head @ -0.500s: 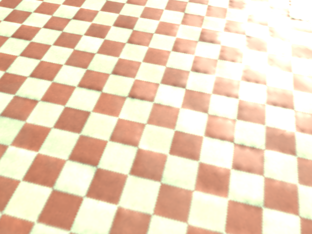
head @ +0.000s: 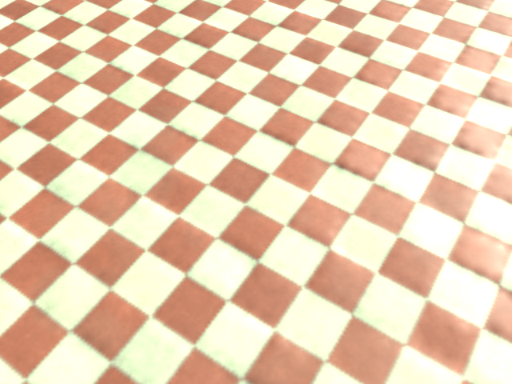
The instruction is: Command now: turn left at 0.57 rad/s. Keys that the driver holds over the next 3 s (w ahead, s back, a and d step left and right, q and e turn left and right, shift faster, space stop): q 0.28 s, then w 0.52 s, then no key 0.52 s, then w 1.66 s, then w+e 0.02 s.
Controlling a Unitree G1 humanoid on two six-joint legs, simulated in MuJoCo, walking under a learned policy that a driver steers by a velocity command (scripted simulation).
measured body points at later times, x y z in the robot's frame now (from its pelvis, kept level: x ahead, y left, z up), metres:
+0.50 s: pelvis +0.01 +0.04 +0.01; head +0.02 +0.05 +0.46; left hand +0.06 +0.33 -0.11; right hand +0.15 -0.21 -0.11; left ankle -0.03 +0.11 -0.74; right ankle +0.06 -0.09 -0.71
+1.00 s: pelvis +0.19 +0.07 -0.01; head +0.23 +0.07 +0.44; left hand +0.08 +0.29 -0.14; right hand +0.42 -0.11 -0.12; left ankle +0.30 +0.20 -0.72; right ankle +0.09 -0.07 -0.74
